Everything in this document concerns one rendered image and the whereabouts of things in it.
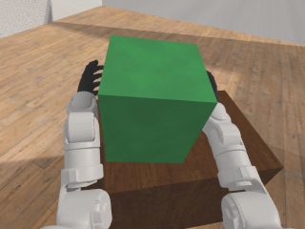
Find robot right upper arm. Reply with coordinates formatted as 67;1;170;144
221;190;294;229

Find carton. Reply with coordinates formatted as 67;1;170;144
97;35;218;164

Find left robot hand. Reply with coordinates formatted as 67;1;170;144
77;59;104;96

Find pedestal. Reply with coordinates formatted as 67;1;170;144
80;90;283;229

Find left robot forearm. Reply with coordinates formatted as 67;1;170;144
56;91;104;225

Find right robot hand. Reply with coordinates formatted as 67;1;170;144
206;70;219;103

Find right robot forearm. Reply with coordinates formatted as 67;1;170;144
202;102;281;225

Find robot left upper arm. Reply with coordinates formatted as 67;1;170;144
39;189;112;229

